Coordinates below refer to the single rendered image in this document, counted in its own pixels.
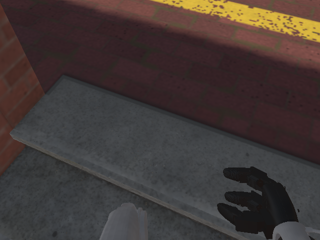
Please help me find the right robot forearm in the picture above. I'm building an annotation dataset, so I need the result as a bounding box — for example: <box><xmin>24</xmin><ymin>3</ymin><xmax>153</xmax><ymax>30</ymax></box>
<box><xmin>272</xmin><ymin>221</ymin><xmax>315</xmax><ymax>240</ymax></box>

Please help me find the robot right hand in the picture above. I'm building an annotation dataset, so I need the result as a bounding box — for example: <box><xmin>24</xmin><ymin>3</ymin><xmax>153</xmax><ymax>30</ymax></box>
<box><xmin>217</xmin><ymin>166</ymin><xmax>300</xmax><ymax>240</ymax></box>

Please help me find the left robot shin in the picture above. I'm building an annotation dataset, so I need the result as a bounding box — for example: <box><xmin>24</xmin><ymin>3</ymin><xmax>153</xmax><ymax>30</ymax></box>
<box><xmin>108</xmin><ymin>202</ymin><xmax>137</xmax><ymax>218</ymax></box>

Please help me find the left robot thigh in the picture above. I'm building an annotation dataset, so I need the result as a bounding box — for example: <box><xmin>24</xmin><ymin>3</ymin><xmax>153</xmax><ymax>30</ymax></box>
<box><xmin>99</xmin><ymin>206</ymin><xmax>148</xmax><ymax>240</ymax></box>

